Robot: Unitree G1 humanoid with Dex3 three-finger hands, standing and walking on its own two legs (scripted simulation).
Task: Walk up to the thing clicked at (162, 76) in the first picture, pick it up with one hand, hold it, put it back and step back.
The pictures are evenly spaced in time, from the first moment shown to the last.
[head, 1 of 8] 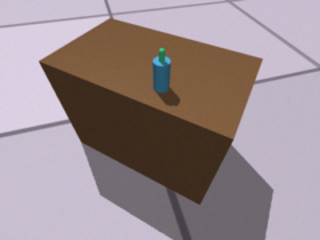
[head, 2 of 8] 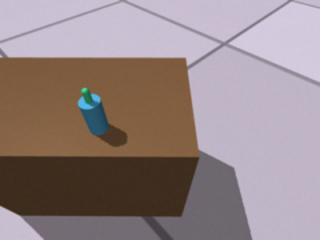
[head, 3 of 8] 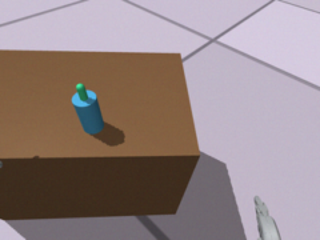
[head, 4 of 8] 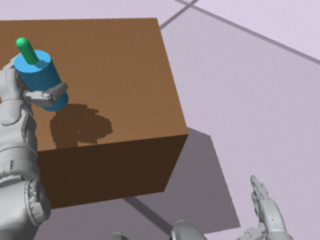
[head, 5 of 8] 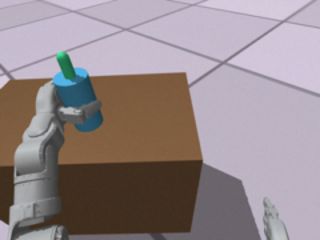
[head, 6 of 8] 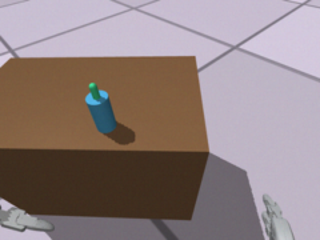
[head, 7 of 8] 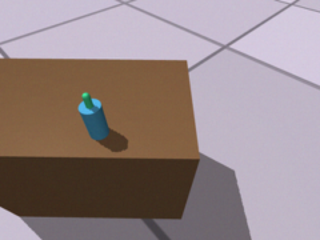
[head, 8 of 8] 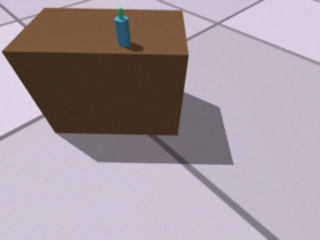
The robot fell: no
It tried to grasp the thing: yes
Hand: left
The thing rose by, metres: 0.25
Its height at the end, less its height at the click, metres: +0.00
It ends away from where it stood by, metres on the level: 0.02
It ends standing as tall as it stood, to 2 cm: yes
